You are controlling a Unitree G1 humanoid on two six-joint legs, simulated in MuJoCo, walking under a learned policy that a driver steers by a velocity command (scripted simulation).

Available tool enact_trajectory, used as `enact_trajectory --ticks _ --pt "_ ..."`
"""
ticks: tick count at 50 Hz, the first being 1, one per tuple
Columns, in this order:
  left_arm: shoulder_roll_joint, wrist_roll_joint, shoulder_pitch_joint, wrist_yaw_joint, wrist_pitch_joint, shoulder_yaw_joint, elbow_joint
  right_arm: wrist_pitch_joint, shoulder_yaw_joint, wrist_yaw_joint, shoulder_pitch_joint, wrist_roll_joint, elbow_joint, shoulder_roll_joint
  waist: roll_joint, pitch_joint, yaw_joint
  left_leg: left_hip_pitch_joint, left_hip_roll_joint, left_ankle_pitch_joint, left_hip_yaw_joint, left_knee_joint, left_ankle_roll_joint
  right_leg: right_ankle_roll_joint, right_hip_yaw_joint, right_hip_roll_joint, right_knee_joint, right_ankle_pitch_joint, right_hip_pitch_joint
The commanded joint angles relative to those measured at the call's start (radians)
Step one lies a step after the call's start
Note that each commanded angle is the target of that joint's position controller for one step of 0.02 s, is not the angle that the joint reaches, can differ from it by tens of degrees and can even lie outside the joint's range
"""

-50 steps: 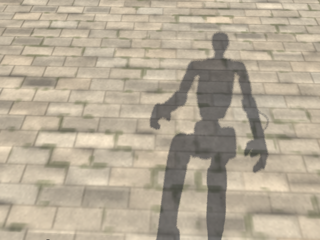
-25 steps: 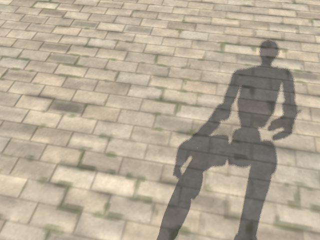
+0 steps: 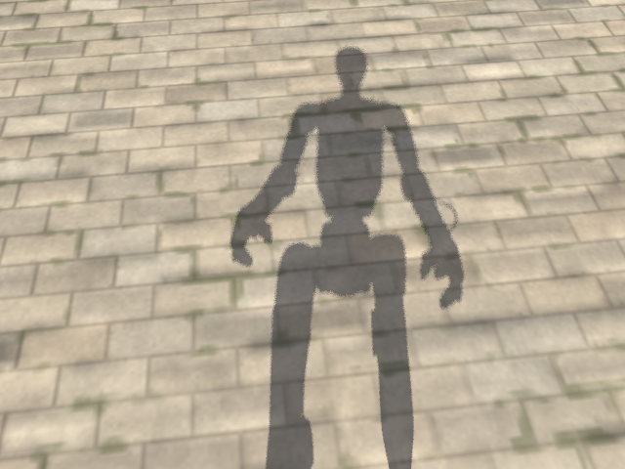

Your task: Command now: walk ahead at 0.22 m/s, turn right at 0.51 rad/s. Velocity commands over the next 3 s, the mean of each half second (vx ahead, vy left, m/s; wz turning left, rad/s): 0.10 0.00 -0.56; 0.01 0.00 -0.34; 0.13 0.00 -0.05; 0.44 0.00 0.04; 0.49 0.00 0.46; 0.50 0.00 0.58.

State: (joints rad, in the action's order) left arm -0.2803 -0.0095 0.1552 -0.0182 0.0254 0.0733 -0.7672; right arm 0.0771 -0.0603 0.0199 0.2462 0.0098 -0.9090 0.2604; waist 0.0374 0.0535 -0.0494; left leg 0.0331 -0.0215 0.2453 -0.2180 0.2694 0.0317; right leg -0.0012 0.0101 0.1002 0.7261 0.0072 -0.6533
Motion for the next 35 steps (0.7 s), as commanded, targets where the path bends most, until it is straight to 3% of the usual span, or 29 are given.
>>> enact_trajectory --ticks 1,3,5,6,7,8,9,10,11,13,15,18,22,26,29,30,31,32,33,34,35 --pt "-0.045 0.004 -0.017 -0.026 0.000 0.009 0.091 -0.013 -0.043 0.018 -0.061 -0.022 0.064 0.191 -0.104 -0.045 0.028 0.002 0.288 -0.659 0.039 0.011 0.122 0.021 -0.039 -0.023 -0.080 0.002 0.105" --pt "-0.080 0.010 0.013 -0.036 -0.006 0.025 0.107 -0.032 -0.052 0.025 -0.084 -0.039 0.072 0.207 -0.119 -0.065 0.059 -0.037 0.305 -0.757 0.039 0.114 0.100 0.054 -0.063 -0.056 -0.101 -0.098 0.147" --pt "-0.140 0.008 0.168 -0.033 -0.001 0.058 0.078 -0.049 -0.052 0.029 -0.109 -0.048 0.085 0.195 -0.086 -0.139 0.142 -0.017 0.251 -0.770 0.011 0.379 0.048 0.107 -0.096 -0.128 -0.220 -0.055 0.340" --pt "-0.217 0.010 0.231 -0.010 0.001 0.084 0.073 -0.048 -0.042 0.022 -0.055 -0.023 0.088 0.168 0.048 -0.196 0.159 0.128 0.174 -0.501 0.000 0.626 -0.021 0.154 0.032 -0.065 -0.270 0.320 0.539" --pt "-0.300 0.015 0.198 0.012 -0.006 0.090 0.096 -0.042 -0.008 0.006 0.025 0.044 0.113 0.053 0.283 -0.268 0.045 0.462 0.008 0.419 0.038 0.962 -0.090 0.301 0.367 0.164 -0.167 0.833 0.797" --pt "-0.277 0.031 0.187 0.000 0.004 0.075 0.141 -0.031 -0.006 -0.010 0.058 0.013 0.115 0.104 0.204 -0.480 0.074 0.566 -0.055 0.504 0.275 1.153 -0.098 0.461 0.665 0.288 -0.275 0.588 0.889" --pt "-0.224 0.022 0.131 -0.009 0.008 0.066 0.164 -0.030 -0.022 -0.016 -0.034 -0.026 0.126 0.163 0.069 -0.412 0.104 0.625 -0.007 0.402 0.324 1.155 -0.075 0.416 0.580 0.240 -0.332 0.381 0.824" --pt "-0.187 0.001 0.075 -0.004 0.007 0.056 0.164 -0.034 -0.022 -0.010 -0.093 -0.027 0.142 0.158 0.006 -0.293 0.085 0.653 0.028 0.308 0.314 1.087 -0.066 0.352 0.485 0.187 -0.357 0.219 0.708" --pt "-0.157 -0.008 0.035 0.004 0.002 0.046 0.168 -0.044 -0.023 0.003 -0.115 -0.012 0.135 0.152 -0.041 -0.219 0.064 0.633 0.061 0.249 0.316 1.010 -0.067 0.305 0.427 0.146 -0.381 0.123 0.588" --pt "-0.148 0.012 0.001 0.018 -0.010 0.041 0.183 -0.064 -0.030 0.012 -0.109 -0.003 0.139 0.160 0.009 -0.175 0.026 0.524 0.061 0.189 0.310 0.900 -0.067 0.270 0.371 0.090 -0.415 0.073 0.428" --pt "-0.166 0.019 0.009 0.029 -0.013 0.049 0.193 -0.069 -0.024 0.016 -0.089 -0.001 0.133 0.129 0.036 -0.186 0.021 0.484 0.039 0.166 0.297 0.790 -0.081 0.263 0.339 0.063 -0.414 0.121 0.401" --pt "-0.188 0.008 0.023 0.047 -0.025 0.059 0.201 -0.075 -0.018 0.023 -0.114 -0.002 0.140 0.115 0.046 -0.209 0.037 0.474 0.026 0.119 0.311 0.675 -0.108 0.254 0.354 0.051 -0.408 0.021 0.405" --pt "-0.181 0.009 0.004 0.056 -0.044 0.057 0.216 -0.075 -0.020 0.019 -0.152 -0.009 0.154 0.121 0.091 -0.174 0.056 0.441 0.011 0.069 0.323 0.559 -0.114 0.221 0.403 0.018 -0.427 -0.237 0.359" --pt "-0.175 0.008 0.011 0.052 -0.057 0.056 0.223 -0.052 -0.025 0.006 -0.149 -0.016 0.161 0.132 0.127 -0.168 0.068 0.385 -0.007 0.093 0.324 0.416 -0.093 0.207 0.477 0.017 -0.395 -0.221 0.402" --pt "-0.165 -0.010 -0.004 0.056 -0.070 0.052 0.232 -0.038 -0.039 -0.009 -0.059 -0.015 0.139 0.149 0.119 -0.168 0.019 0.212 0.009 -0.048 0.302 0.136 -0.045 0.152 0.478 -0.033 -0.321 -0.189 0.370" --pt "-0.127 -0.009 0.027 0.057 -0.072 0.041 0.235 -0.041 -0.055 -0.007 -0.029 0.001 0.138 0.212 0.003 -0.180 0.030 0.100 0.172 -0.068 0.427 0.065 0.013 0.099 0.398 -0.101 -0.188 -0.351 0.267" --pt "-0.103 -0.015 0.045 0.053 -0.065 0.037 0.266 -0.054 -0.072 -0.001 -0.056 0.026 0.138 0.299 -0.308 -0.127 0.085 0.076 0.365 -0.224 0.668 0.017 0.162 0.038 0.160 -0.276 0.013 -0.577 0.061" --pt "-0.188 0.010 0.038 0.050 -0.050 0.060 0.255 -0.052 -0.061 -0.001 -0.088 0.043 0.170 0.240 -0.296 -0.122 0.054 0.143 0.441 -0.283 0.761 0.005 0.254 -0.010 0.165 -0.230 0.258 -0.625 0.039" --pt "-0.216 0.006 0.056 0.046 -0.049 0.073 0.229 -0.051 -0.047 0.005 -0.138 0.032 0.193 0.192 -0.208 -0.120 0.072 0.161 0.389 -0.303 0.664 0.032 0.227 -0.021 0.182 -0.212 0.365 -0.560 0.062" --pt "-0.194 0.005 0.080 0.048 -0.058 0.071 0.199 -0.052 -0.040 0.008 -0.174 0.014 0.200 0.165 -0.164 -0.105 0.088 0.163 0.318 -0.306 0.564 0.056 0.178 -0.038 0.168 -0.210 0.412 -0.509 0.070" --pt "-0.166 0.010 0.092 0.051 -0.067 0.063 0.187 -0.053 -0.034 0.009 -0.175 -0.004 0.201 0.149 -0.161 -0.097 0.081 0.143 0.287 -0.313 0.518 0.067 0.160 -0.054 0.165 -0.208 0.461 -0.470 0.053"
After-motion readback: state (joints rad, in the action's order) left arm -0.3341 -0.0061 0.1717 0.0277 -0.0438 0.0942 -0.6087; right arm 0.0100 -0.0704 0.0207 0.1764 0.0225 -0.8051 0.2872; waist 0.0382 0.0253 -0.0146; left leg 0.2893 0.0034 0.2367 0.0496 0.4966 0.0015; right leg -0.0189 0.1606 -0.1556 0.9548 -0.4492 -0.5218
